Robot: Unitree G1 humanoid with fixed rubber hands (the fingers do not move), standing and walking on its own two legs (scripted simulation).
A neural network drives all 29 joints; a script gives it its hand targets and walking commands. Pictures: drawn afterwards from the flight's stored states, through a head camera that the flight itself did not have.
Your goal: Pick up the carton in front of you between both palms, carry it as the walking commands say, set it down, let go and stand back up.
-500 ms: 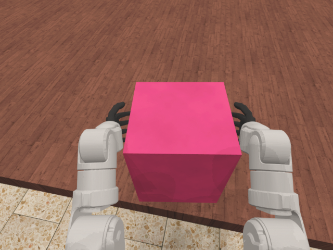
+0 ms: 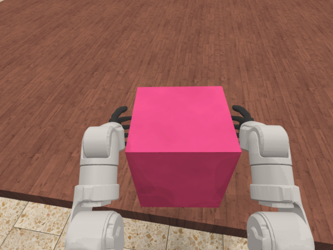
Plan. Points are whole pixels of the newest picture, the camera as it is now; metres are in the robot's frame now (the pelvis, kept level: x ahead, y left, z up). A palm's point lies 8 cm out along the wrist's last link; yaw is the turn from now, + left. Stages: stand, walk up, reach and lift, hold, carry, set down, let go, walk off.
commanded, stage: carry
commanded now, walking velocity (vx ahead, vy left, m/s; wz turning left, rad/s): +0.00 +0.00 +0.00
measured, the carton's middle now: (179, 149) +0.35 +0.00 +0.05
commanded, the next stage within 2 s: none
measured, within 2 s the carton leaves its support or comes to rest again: neither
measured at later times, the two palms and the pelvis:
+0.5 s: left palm (116, 143) +0.31 +0.14 +0.13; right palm (256, 143) +0.31 -0.16 +0.13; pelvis -0.03 -0.01 +0.00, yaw +0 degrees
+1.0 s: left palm (115, 131) +0.32 +0.14 +0.16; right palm (261, 128) +0.32 -0.16 +0.17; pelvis -0.03 -0.01 +0.00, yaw +0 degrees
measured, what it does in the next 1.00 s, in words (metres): stands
